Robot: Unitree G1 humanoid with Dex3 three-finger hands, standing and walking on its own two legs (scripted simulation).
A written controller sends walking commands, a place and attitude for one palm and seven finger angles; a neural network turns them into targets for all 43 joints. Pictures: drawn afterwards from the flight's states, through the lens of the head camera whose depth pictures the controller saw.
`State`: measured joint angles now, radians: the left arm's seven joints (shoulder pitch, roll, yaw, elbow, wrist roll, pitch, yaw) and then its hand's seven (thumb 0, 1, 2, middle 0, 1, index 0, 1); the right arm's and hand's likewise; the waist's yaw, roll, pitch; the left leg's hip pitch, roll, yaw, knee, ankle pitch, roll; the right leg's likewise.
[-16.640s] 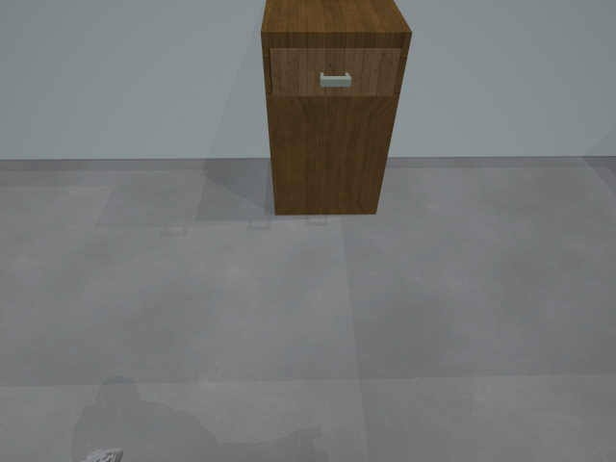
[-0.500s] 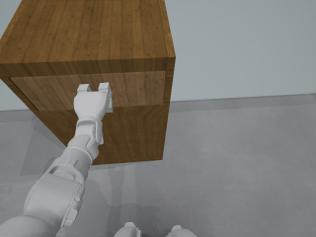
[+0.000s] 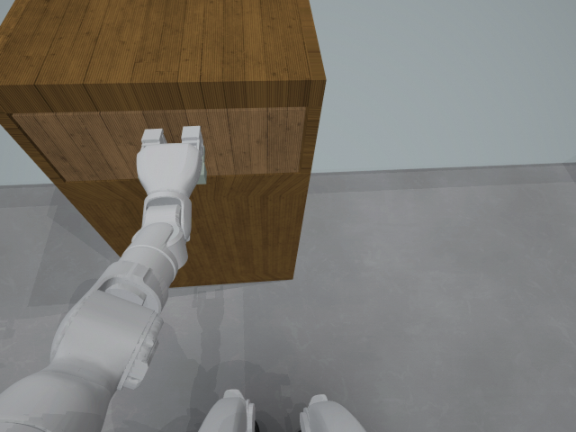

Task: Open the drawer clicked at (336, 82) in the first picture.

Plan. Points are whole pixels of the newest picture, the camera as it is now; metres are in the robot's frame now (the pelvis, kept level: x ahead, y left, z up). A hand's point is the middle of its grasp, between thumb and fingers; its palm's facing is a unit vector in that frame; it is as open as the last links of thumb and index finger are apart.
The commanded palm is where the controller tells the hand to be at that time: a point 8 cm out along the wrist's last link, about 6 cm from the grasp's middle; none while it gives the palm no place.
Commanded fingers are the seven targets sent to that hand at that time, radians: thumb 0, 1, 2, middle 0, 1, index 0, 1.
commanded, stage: lower the fingers behind the handle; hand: left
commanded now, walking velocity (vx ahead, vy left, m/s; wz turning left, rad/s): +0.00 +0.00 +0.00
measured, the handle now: (174, 163) +0.54 +0.16 -0.01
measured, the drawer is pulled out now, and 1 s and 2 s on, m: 0.00 0.00 0.00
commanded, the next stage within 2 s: lift the fingers back up to retry in 0.30 s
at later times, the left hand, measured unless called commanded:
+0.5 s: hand (178, 188) +0.48 +0.15 +0.00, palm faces +0.02 -0.02 -1.00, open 13.9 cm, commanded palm +0.46 +0.14 +0.04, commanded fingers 0.00 -0.50 0.30 -0.30 -1.20 -0.30 -1.20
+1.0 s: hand (165, 167) +0.48 +0.15 +0.05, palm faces -0.01 -0.07 -1.00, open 13.8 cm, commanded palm +0.46 +0.15 +0.11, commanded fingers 0.00 -0.50 0.30 -0.30 -1.20 -0.30 -1.20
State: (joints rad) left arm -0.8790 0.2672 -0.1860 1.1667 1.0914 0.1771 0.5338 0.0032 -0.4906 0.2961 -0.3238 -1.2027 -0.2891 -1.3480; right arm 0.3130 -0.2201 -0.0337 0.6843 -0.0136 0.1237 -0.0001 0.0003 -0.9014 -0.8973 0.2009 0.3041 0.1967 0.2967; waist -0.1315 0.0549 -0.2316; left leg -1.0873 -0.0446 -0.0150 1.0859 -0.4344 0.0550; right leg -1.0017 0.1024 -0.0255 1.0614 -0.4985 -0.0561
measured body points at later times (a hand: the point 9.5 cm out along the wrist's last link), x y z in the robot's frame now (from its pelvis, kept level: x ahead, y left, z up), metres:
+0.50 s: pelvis -0.01 +0.01 +0.00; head +0.10 +0.02 +0.43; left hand +0.48 +0.15 +0.05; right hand +0.01 -0.25 -0.13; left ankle +0.03 +0.08 -0.65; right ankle -0.01 -0.09 -0.65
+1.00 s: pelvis +0.03 +0.02 +0.04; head +0.10 +0.01 +0.49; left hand +0.48 +0.15 +0.10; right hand +0.06 -0.25 -0.09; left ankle +0.03 +0.08 -0.65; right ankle -0.01 -0.09 -0.65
